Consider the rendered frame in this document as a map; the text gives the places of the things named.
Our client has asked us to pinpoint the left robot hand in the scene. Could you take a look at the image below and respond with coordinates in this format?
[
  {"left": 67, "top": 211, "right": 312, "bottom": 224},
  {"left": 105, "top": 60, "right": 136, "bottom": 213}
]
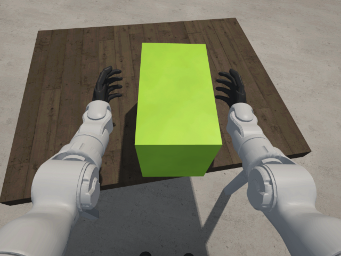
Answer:
[{"left": 92, "top": 66, "right": 123, "bottom": 103}]

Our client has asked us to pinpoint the carton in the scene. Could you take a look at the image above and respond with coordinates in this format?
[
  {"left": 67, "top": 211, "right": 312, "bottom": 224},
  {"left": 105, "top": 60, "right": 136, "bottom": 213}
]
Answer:
[{"left": 135, "top": 43, "right": 222, "bottom": 177}]

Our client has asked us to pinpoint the right robot forearm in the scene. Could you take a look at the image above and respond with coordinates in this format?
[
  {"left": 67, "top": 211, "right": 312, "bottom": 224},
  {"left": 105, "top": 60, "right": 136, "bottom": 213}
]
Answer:
[{"left": 226, "top": 103, "right": 316, "bottom": 202}]

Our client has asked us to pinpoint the table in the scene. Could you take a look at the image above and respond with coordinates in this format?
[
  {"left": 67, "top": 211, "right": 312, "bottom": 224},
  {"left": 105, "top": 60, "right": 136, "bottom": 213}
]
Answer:
[{"left": 0, "top": 18, "right": 311, "bottom": 220}]

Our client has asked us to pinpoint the left robot forearm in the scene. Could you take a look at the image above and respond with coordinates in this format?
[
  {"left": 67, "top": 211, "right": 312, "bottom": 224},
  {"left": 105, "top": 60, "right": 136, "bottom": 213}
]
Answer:
[{"left": 31, "top": 100, "right": 113, "bottom": 203}]

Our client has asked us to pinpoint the left robot upper arm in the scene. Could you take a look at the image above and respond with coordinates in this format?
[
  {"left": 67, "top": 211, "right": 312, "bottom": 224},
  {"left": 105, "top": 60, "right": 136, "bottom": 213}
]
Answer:
[{"left": 0, "top": 159, "right": 100, "bottom": 256}]

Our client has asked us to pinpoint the right robot hand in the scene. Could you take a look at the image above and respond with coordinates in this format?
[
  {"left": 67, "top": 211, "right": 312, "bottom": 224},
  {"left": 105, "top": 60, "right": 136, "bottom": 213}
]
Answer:
[{"left": 215, "top": 68, "right": 247, "bottom": 108}]

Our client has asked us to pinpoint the right robot upper arm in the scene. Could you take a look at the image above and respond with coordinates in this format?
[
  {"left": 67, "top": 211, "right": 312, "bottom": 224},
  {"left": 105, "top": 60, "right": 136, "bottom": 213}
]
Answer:
[{"left": 247, "top": 164, "right": 341, "bottom": 256}]

